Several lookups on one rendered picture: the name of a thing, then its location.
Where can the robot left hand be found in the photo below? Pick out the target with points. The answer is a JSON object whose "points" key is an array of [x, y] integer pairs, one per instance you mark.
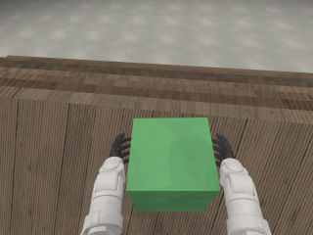
{"points": [[117, 148]]}

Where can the robot right hand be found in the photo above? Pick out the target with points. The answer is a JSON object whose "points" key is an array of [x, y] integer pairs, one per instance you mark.
{"points": [[225, 149]]}

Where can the left robot forearm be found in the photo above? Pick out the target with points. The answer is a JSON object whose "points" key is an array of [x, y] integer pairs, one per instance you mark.
{"points": [[104, 216]]}

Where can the carton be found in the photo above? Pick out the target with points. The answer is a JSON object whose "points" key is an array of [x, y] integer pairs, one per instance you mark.
{"points": [[171, 166]]}

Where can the right robot forearm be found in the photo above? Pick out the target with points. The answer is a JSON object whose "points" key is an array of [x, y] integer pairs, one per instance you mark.
{"points": [[241, 200]]}

